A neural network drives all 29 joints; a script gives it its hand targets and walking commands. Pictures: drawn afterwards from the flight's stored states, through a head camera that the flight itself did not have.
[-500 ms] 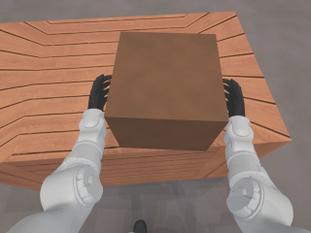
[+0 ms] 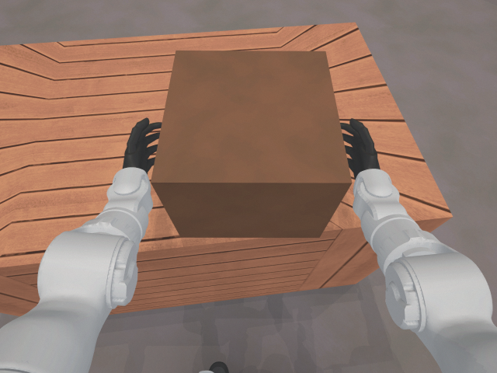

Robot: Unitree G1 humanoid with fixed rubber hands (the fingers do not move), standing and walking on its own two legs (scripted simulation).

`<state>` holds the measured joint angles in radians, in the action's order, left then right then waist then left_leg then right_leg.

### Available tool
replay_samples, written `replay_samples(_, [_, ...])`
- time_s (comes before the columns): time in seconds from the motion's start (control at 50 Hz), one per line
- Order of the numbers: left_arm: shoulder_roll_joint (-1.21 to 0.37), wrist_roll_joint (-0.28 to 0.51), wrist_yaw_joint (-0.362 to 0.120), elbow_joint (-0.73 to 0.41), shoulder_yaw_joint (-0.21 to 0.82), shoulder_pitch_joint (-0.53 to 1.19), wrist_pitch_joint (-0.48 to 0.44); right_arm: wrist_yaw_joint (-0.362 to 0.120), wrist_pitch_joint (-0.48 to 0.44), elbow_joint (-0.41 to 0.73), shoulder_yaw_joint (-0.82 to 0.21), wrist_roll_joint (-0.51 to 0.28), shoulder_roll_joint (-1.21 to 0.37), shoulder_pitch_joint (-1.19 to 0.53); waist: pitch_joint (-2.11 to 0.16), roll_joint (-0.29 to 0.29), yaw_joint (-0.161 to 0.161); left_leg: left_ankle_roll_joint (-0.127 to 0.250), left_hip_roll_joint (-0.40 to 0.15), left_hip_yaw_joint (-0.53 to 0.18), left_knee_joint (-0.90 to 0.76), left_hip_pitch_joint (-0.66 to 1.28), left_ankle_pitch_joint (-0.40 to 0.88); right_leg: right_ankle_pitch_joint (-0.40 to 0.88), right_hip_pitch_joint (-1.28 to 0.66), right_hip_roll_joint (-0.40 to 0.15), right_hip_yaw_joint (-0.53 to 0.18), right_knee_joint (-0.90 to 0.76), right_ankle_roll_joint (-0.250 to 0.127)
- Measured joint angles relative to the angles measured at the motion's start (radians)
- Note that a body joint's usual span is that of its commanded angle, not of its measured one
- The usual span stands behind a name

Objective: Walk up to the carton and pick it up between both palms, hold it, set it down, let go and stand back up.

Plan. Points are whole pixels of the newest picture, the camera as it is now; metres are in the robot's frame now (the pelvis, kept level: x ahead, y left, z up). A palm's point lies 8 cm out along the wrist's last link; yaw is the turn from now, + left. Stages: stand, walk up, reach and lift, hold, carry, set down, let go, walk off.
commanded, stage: set down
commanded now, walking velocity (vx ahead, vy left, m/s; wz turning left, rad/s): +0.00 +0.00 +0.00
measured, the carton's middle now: (250, 147) +0.52 +0.07 -0.01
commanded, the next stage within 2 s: none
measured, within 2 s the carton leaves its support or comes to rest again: neither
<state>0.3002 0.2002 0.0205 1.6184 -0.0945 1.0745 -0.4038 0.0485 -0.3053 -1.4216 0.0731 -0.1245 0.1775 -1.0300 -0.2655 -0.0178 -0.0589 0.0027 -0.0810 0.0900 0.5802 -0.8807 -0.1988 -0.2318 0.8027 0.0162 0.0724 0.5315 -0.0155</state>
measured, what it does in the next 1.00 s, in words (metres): stands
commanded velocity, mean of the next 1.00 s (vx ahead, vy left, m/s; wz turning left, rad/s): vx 0.00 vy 0.00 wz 0.00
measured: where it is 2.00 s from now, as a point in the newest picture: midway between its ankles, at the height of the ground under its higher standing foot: outside the picture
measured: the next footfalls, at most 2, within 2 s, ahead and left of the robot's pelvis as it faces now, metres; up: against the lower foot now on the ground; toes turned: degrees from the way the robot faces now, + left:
none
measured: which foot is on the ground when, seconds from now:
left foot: down 0.00-1.00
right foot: down 0.00-1.00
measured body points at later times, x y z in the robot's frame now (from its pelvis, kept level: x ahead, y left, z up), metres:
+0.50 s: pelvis -0.02 +0.00 -0.02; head +0.10 +0.02 +0.41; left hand +0.45 +0.29 +0.06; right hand +0.50 -0.17 +0.06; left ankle +0.01 +0.12 -0.72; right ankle -0.02 -0.11 -0.72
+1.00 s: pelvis -0.02 -0.01 +0.00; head +0.07 +0.03 +0.44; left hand +0.44 +0.31 +0.13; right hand +0.50 -0.18 +0.15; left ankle +0.01 +0.12 -0.72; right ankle -0.02 -0.11 -0.72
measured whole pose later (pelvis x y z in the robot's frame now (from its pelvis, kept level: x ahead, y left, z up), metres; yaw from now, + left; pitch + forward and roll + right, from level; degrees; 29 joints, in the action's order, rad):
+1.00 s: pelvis -0.02 -0.01 +0.00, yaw +2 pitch +24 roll -1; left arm 0.48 0.49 -0.03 1.56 0.27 1.28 -0.14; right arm -0.06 -0.06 -1.46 -0.15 -0.47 0.43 -1.24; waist -0.25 -0.06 -0.04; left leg 0.00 -0.05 0.03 0.55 -0.82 -0.16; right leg -0.22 0.75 0.01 0.09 0.55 -0.03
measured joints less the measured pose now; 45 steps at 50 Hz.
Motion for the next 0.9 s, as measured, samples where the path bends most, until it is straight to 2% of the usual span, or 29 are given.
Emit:
replay_samples(0.14, [0.054,0.125,-0.033,0.072,0.149,0.074,-0.008,-0.009,-0.008,-0.070,-0.127,-0.157,0.074,-0.063,0.005,-0.002,-0.009,0.000,0.006,-0.024,0.072,-0.061,-0.020,-0.031,0.061,-0.006,0.010,0.085,-0.001])
replay_samples(0.3, [0.109,0.246,-0.039,0.020,0.284,0.094,0.019,-0.056,0.017,-0.058,-0.185,-0.265,0.166,-0.094,-0.017,-0.002,-0.013,0.000,0.010,-0.045,0.119,-0.149,-0.020,-0.039,0.142,-0.010,0.024,0.135,-0.003])
replay_samples(0.4, [0.118,0.259,-0.044,-0.058,0.300,0.092,0.060,-0.079,0.037,-0.035,-0.209,-0.311,0.192,-0.106,-0.024,0.007,-0.016,0.001,0.010,-0.051,0.130,-0.168,-0.019,-0.035,0.158,-0.007,0.025,0.139,-0.003])
replay_samples(0.58, [0.107,0.242,-0.043,-0.147,0.274,0.087,0.146,-0.091,0.092,0.019,-0.221,-0.338,0.222,-0.103,-0.029,0.010,-0.025,0.004,0.009,-0.043,0.098,-0.113,-0.007,-0.014,0.106,-0.001,0.010,0.102,0.002])
replay_samples(0.78, [0.154,0.271,-0.033,-0.150,0.311,0.140,0.236,-0.098,0.191,0.009,-0.245,-0.376,0.262,-0.177,-0.008,-0.008,-0.017,0.000,0.016,-0.042,0.030,-0.007,0.019,0.005,0.007,-0.001,0.003,0.047,-0.001])
replay_samples(0.9, [0.171,0.263,-0.037,-0.163,0.322,0.149,0.275,-0.103,0.222,-0.004,-0.237,-0.381,0.266,-0.192,0.008,-0.018,-0.003,-0.007,0.021,-0.056,-0.008,0.049,0.033,0.014,-0.054,0.000,0.014,0.008,-0.006])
